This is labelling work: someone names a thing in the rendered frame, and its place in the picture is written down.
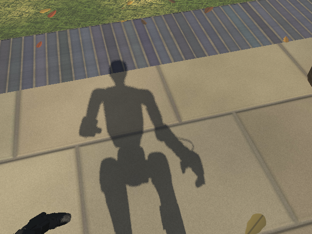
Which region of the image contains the robot left hand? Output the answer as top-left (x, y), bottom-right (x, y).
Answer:
top-left (15, 212), bottom-right (71, 234)

